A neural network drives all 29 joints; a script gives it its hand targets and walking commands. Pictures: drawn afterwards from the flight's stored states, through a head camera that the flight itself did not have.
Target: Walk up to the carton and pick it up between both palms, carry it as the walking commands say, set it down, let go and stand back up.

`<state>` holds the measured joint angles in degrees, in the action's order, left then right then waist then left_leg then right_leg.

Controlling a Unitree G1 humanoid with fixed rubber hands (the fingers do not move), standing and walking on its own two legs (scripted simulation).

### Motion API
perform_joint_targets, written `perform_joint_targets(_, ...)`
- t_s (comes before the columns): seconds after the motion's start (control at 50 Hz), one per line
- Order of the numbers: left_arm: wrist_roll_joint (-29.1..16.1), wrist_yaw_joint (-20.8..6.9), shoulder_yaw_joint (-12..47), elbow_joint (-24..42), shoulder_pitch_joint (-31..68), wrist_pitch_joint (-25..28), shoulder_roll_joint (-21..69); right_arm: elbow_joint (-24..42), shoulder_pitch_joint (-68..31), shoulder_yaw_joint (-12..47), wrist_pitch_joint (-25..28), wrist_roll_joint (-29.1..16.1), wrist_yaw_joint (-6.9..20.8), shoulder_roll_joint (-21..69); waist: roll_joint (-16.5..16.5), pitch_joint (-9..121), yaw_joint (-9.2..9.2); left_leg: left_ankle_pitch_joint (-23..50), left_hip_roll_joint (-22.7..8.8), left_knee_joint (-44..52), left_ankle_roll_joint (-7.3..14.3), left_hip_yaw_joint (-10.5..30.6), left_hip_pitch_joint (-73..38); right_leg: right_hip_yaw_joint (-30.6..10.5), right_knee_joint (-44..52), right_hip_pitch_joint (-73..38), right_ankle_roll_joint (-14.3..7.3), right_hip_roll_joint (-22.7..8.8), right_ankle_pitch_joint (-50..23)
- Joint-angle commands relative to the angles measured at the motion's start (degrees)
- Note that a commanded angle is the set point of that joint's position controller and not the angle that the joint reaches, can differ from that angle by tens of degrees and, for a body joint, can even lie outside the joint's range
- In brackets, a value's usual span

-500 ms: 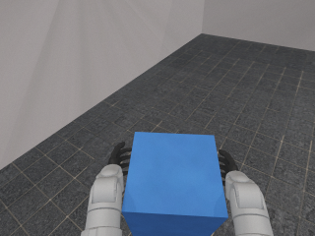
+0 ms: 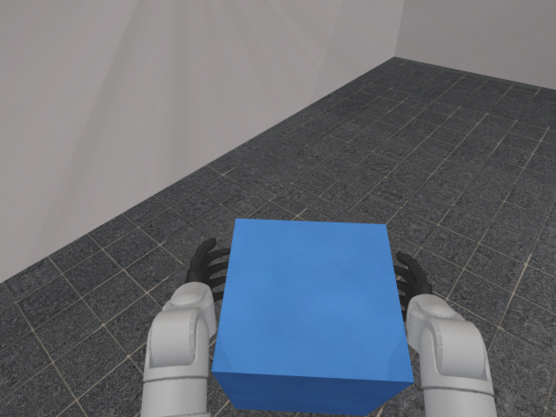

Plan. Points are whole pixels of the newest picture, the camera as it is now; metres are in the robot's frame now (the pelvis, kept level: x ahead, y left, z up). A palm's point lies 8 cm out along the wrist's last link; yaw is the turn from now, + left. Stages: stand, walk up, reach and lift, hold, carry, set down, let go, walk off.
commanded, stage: carry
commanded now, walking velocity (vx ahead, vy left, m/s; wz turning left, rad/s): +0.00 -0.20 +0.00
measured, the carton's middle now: (304, 323) +0.28 +0.01 +0.01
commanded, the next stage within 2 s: none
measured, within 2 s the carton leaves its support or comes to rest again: neither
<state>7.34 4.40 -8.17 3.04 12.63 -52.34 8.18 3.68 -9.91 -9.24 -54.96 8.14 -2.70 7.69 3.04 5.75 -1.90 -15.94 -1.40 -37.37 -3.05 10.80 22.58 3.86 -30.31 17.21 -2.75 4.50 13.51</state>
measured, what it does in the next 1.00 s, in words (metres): steps to the right: left foot, then right foot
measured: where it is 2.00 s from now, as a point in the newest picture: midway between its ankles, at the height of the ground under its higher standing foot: outside the picture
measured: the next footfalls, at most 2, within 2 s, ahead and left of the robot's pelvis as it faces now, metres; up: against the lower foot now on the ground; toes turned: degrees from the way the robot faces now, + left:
left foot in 0.66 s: -0.05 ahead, +0.00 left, +0.00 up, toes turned +18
right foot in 0.94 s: +0.02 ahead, -0.31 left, +0.00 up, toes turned +6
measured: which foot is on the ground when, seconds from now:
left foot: down 0.00-0.38, up 0.40-0.64, down 0.66-0.96, up 0.98-1.00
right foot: down 0.00-0.66, up 0.68-0.92, down 0.94-1.00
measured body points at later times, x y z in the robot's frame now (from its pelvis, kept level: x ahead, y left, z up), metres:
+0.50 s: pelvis -0.04 -0.09 +0.00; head -0.05 -0.11 +0.45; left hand +0.21 +0.09 +0.08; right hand +0.24 -0.21 +0.06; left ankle -0.05 +0.05 -0.68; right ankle +0.02 -0.16 -0.73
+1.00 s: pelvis -0.08 -0.20 +0.00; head -0.08 -0.22 +0.45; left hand +0.17 +0.00 +0.08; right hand +0.22 -0.30 +0.05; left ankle -0.10 -0.03 -0.72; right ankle -0.02 -0.31 -0.73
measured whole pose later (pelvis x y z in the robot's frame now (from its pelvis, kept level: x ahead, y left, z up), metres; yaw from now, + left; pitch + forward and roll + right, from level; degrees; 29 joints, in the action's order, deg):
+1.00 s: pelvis -0.08 -0.20 +0.00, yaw +12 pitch +4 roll -2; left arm 4.5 6.1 -6.1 14.9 10.6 -65.5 7.9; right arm 18.0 -7.5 -7.2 -70.0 6.4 -5.2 7.4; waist 4.4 5.9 -1.4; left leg -23.7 -9.6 -42.7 -3.5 -1.7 27.2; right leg 6.6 -32.3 23.6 -0.6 -0.7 11.7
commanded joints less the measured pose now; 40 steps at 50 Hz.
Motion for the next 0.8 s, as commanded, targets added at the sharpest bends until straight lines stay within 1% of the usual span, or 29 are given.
perform_joint_targets(0.0, -21.70, -13.12, 43.81, 5.72, 23.52, -6.82, 52.33, 13.04, -34.54, 41.23, -4.05, -21.95, 12.20, 45.42, -11.16, 18.18, 1.27, -13.35, -2.40, -13.49, 2.57, -10.83, 7.51, -16.10, 5.39, -11.94, -8.80, -22.30, -27.73)
perform_joint_targets(0.04, -21.86, -12.45, 43.43, 9.32, 22.90, -9.20, 52.48, 15.07, -34.09, 42.68, -6.38, -23.51, 12.13, 45.18, -9.47, 15.79, 1.57, -12.75, -2.88, -13.58, 3.48, -12.98, 6.21, -11.73, 3.10, -7.49, -9.12, -20.38, -31.80)
perform_joint_targets(0.1, -21.42, -11.96, 42.03, 9.33, 20.35, -12.51, 51.55, 15.48, -33.18, 42.45, -9.55, -24.74, 12.49, 44.63, -9.43, 13.48, 2.45, 1.90, -2.51, 2.92, 3.98, -15.58, -3.01, -4.55, -0.22, 0.51, -5.18, -15.58, -21.09)
perform_joint_targets(0.12, -21.05, -11.88, 41.12, 9.34, 19.80, -13.34, 50.78, 14.11, -31.43, 42.15, -10.44, -24.84, 12.61, 45.24, -6.84, 13.67, 2.50, 6.13, -5.80, 9.10, 4.42, -10.15, -8.30, -1.98, -4.71, 4.55, -2.83, -12.52, -14.18)
perform_joint_targets(0.14, -21.17, -11.81, 41.54, 9.18, 20.11, -14.10, 50.74, 14.60, -29.69, 41.80, -11.01, -24.81, 12.66, 44.55, 3.14, 13.77, 2.82, 14.95, -15.04, 14.27, 6.88, 1.42, -14.48, 0.02, -11.54, 12.75, 0.34, -9.20, -1.59)
perform_joint_targets(0.16, -21.32, -12.13, 41.41, 11.14, 21.80, -14.47, 51.06, 14.00, -30.53, 41.91, -11.24, -24.97, 12.63, 45.97, 13.46, 14.07, 2.82, 26.06, -25.09, 15.34, 12.61, 13.55, -16.55, 0.24, -17.97, 17.71, 3.39, -6.20, 15.31)
perform_joint_targets(0.18, -23.15, -12.43, 43.39, 13.99, 24.91, -14.84, 52.15, 16.59, -31.41, 42.36, -11.28, -25.39, 12.43, 46.91, 12.45, 13.87, 2.44, 21.33, -25.04, 15.77, 13.73, 13.94, -13.34, -4.15, -22.32, 17.41, 3.32, -8.39, 17.06)
perform_joint_targets(0.22, -25.91, -12.81, 45.41, 15.87, 26.82, -15.87, 54.69, 20.56, -33.05, 42.36, -12.06, -25.62, 11.76, 48.00, 8.91, 13.58, 2.14, 12.54, -21.50, 17.37, 11.38, 7.88, -8.96, -4.28, -21.66, 15.77, 3.08, -8.30, 13.27)
perform_joint_targets(0.26, -26.70, -12.97, 45.45, 16.16, 25.47, -16.37, 54.19, 21.32, -31.64, 42.16, -12.98, -24.95, 11.09, 48.22, 8.67, 15.01, 1.80, 11.99, -16.44, 15.13, 8.95, -1.02, -4.45, -2.56, -12.18, 8.02, 2.69, -7.03, 9.85)
perform_joint_targets(0.3, -27.14, -13.09, 45.08, 15.70, 23.57, -16.72, 54.47, 22.17, -29.17, 41.72, -13.54, -24.31, 10.78, 46.94, 7.64, 16.13, 1.93, 8.70, -13.63, 11.89, 8.04, -4.32, -3.46, 2.82, -1.53, 2.12, 2.76, -3.43, 6.04)
perform_joint_targets(0.32, -26.68, -13.23, 44.40, 13.95, 21.47, -16.91, 54.61, 21.32, -28.18, 41.60, -13.85, -24.05, 10.60, 47.09, 6.20, 16.19, 1.90, 7.50, -11.73, 9.13, 6.92, -5.93, -1.40, 3.07, 3.05, -1.53, 2.50, -3.52, 5.34)
perform_joint_targets(0.34, -26.34, -13.36, 43.73, 12.39, 19.16, -17.05, 53.74, 20.56, -26.11, 41.43, -13.96, -23.70, 10.43, 46.55, 2.34, 16.61, 1.87, 4.25, -9.24, 4.40, 5.42, -8.34, 2.27, 0.39, 9.30, -7.02, 2.21, -5.67, 5.22)
perform_joint_targets(0.36, -26.25, -13.60, 43.81, 11.42, 19.18, -16.73, 54.13, 21.33, -28.11, 41.43, -14.23, -23.68, 10.61, 45.59, -15.02, 15.24, 0.59, -6.49, -2.64, -6.20, 2.62, -15.03, 13.10, -15.92, 16.01, -9.47, -2.37, -16.99, 6.79)
perform_joint_targets(0.38, -26.11, -13.63, 43.74, 11.52, 20.51, -16.43, 54.73, 21.95, -30.99, 42.17, -14.36, -24.69, 10.93, 46.84, -21.95, 15.62, 1.12, -16.98, -1.78, -17.95, 2.21, -15.25, 14.76, -20.50, 15.24, -6.44, -7.49, -23.90, -1.13)
perform_joint_targets(0.4, -25.17, -13.44, 42.73, 12.72, 21.56, -16.24, 54.73, 21.05, -32.60, 42.59, -14.21, -25.52, 11.33, 47.83, -16.36, 15.55, 1.27, -17.58, -2.77, -23.41, 2.46, -12.93, 14.02, -17.97, 13.57, -5.12, -9.36, -23.33, -4.26)
perform_joint_targets(0.44, -25.42, -13.01, 43.70, 15.62, 23.10, -15.96, 55.15, 22.56, -35.38, 44.32, -13.82, -27.37, 11.85, 48.75, -7.48, 15.82, 1.55, -13.79, -3.79, -27.27, 2.41, -14.11, 13.74, -12.52, 10.56, -4.92, -9.16, -20.78, -6.18)
perform_joint_targets(0.46, -25.18, -12.87, 43.56, 16.01, 22.72, -15.99, 54.87, 21.90, -34.37, 44.41, -13.88, -27.56, 11.94, 49.03, -6.96, 16.07, 1.66, -12.31, -3.75, -24.17, 2.08, -14.84, 13.63, -9.90, 9.71, -5.66, -8.66, -19.59, -6.46)
perform_joint_targets(0.5, -23.85, -12.57, 41.80, 13.66, 20.00, -16.14, 54.19, 20.33, -32.91, 44.38, -14.16, -27.43, 11.89, 48.92, -10.37, 15.90, 1.70, -11.00, -2.33, -17.42, 2.05, -16.64, 10.14, -7.51, 9.02, -5.13, -8.37, -17.81, -7.85)
perform_joint_targets(0.54, -23.08, -12.52, 40.96, 12.27, 18.15, -16.05, 53.17, 19.38, -31.76, 44.11, -14.20, -26.88, 11.75, 48.46, -12.49, 16.78, 1.51, -11.70, -1.08, -11.58, 2.59, -17.48, 8.05, -8.31, 8.23, -7.13, -9.03, -18.51, -11.94)
perform_joint_targets(0.58, -22.30, -12.51, 40.69, 10.88, 17.24, -16.15, 53.41, 18.29, -31.05, 43.85, -14.37, -26.27, 11.89, 48.28, -12.28, 17.77, 1.58, -8.69, -0.34, -2.96, 2.82, -18.72, 2.88, -7.92, 7.34, -6.49, -9.16, -18.25, -11.90)
perform_joint_targets(0.6, -22.17, -12.59, 40.57, 10.38, 17.03, -16.13, 52.93, 16.87, -30.23, 43.48, -14.32, -25.73, 11.95, 48.26, -11.57, 17.95, 1.92, -3.84, -1.16, 5.31, 2.99, -18.84, -0.95, -6.62, 6.40, -5.27, -7.82, -17.48, -9.33)
perform_joint_targets(0.62, -22.42, -12.42, 41.17, 10.41, 17.55, -16.07, 53.46, 16.06, -29.72, 43.06, -14.20, -25.74, 12.14, 48.56, -8.26, 17.91, 2.08, 2.23, -3.86, 12.59, 3.03, -16.59, -7.32, -4.73, 4.19, -1.47, -5.41, -16.05, -8.07)
perform_joint_targets(0.64, -22.73, -12.16, 41.78, 11.67, 18.52, -15.85, 53.55, 16.65, -28.95, 43.04, -13.94, -25.78, 12.22, 48.90, -2.38, 17.65, 2.61, 2.61, -11.54, 17.42, 4.53, -6.18, -15.35, -3.05, -2.39, 6.62, -2.10, -13.68, -5.92)
perform_joint_targets(0.66, -22.95, -12.21, 42.20, 12.67, 20.24, -15.91, 53.33, 15.79, -28.40, 42.32, -13.66, -25.25, 12.47, 48.81, 11.03, 15.37, 2.77, 17.46, -25.65, 18.23, 9.56, 9.01, -22.60, 1.09, -10.82, 19.82, 2.65, -8.83, 3.10)
perform_joint_targets(0.68, -24.08, -12.50, 44.19, 15.36, 24.36, -15.63, 54.01, 16.97, -29.67, 42.14, -13.03, -25.19, 12.45, 49.93, 13.52, 12.69, 2.99, 25.95, -29.10, 17.38, 14.34, 9.57, -18.66, -1.22, -20.16, 21.64, 3.43, -9.23, 13.02)
perform_joint_targets(0.7, -24.54, -12.61, 45.07, 16.56, 25.93, -15.37, 54.69, 18.91, -31.63, 42.53, -12.75, -25.95, 12.51, 50.30, 9.03, 11.47, 2.88, 21.05, -27.51, 18.00, 14.42, 6.71, -14.94, -3.70, -26.81, 21.58, 3.78, -9.21, 11.96)
perform_joint_targets(0.72, -24.98, -12.71, 45.36, 16.98, 26.69, -15.47, 54.90, 19.16, -31.83, 42.48, -12.82, -25.74, 12.52, 51.23, 5.36, 11.10, 2.66, 16.03, -24.34, 18.46, 12.78, 3.02, -12.34, -4.09, -29.82, 20.81, 4.01, -8.86, 9.82)
perform_joint_targets(0.74, -25.74, -12.94, 45.94, 17.59, 26.76, -15.56, 55.24, 19.51, -31.77, 42.39, -12.73, -25.55, 12.35, 51.00, 5.14, 10.77, 2.20, 12.46, -22.11, 18.92, 10.86, -0.57, -10.35, -4.69, -28.40, 19.54, 4.37, -9.92, 7.62)
perform_joint_targets(0.78, -26.71, -13.15, 46.19, 19.05, 26.77, -15.70, 54.87, 21.21, -31.20, 41.83, -12.57, -24.96, 11.83, 50.48, 7.91, 11.88, 2.14, 17.72, -17.87, 15.49, 9.27, -6.82, -11.43, -1.90, -22.07, 16.85, 4.89, -8.59, 6.85)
